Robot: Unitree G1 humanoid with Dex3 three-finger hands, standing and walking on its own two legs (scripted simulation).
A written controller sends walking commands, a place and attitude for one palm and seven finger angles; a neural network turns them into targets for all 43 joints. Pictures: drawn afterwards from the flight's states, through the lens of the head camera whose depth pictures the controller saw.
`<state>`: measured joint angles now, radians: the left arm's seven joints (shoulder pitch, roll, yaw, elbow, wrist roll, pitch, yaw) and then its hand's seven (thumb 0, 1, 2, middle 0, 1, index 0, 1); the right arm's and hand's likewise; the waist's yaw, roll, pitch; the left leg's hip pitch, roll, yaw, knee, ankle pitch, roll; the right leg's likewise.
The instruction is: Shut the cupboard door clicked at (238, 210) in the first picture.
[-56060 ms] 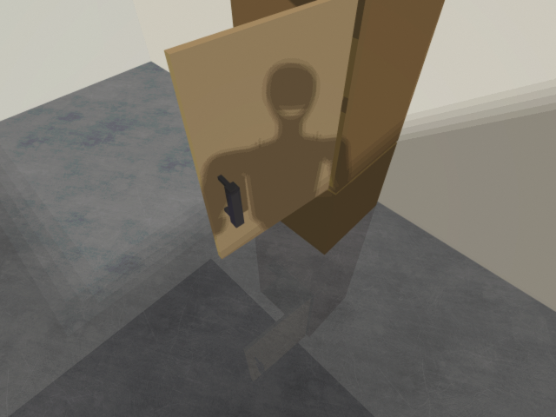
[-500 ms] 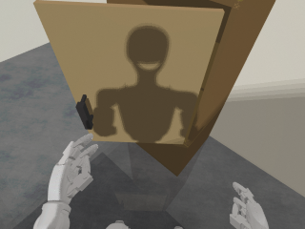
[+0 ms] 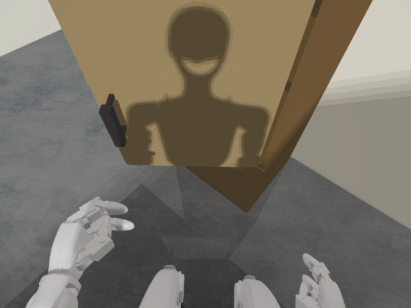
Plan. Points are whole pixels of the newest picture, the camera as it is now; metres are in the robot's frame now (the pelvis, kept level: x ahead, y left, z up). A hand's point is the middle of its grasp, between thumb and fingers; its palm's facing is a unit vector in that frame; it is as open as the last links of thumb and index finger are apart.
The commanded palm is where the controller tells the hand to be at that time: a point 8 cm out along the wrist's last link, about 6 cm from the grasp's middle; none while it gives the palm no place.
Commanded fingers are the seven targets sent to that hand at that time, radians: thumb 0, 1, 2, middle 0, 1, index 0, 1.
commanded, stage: raise the hand and make a fist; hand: left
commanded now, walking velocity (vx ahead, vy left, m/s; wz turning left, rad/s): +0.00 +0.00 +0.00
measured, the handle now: (115, 120) +0.51 +0.25 +0.01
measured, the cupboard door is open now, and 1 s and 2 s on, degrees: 39 39 39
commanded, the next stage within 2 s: bring the fist close to the handle in 1.10 s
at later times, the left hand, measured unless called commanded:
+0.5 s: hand (80, 243) +0.22 +0.22 +0.05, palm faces +0.07 -1.00 -0.04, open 3.1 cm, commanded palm +0.20 +0.27 +0.04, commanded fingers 0.00 0.90 0.90 -1.30 -1.50 -1.30 -1.50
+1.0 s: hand (100, 239) +0.23 +0.20 +0.04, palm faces +0.02 -1.00 -0.04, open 3.1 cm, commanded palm +0.21 +0.25 +0.04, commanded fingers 0.00 0.90 0.90 -1.30 -1.50 -1.30 -1.50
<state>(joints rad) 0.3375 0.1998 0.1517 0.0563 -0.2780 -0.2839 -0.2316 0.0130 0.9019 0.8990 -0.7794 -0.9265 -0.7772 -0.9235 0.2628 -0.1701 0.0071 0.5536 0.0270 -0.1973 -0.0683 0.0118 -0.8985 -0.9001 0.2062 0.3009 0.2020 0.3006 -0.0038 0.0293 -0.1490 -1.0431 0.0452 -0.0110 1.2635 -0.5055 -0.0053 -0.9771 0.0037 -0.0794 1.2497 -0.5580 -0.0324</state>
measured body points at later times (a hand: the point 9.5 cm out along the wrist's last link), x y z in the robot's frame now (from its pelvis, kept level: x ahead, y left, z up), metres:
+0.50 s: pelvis +0.00 +0.03 -0.01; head +0.07 +0.05 +0.44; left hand +0.21 +0.28 +0.05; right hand +0.23 -0.18 -0.07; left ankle +0.06 +0.12 -0.63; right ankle +0.03 -0.10 -0.63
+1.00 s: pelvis +0.01 +0.01 -0.01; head +0.09 +0.02 +0.43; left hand +0.22 +0.25 +0.04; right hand +0.19 -0.23 -0.09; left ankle +0.06 +0.12 -0.63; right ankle +0.03 -0.10 -0.63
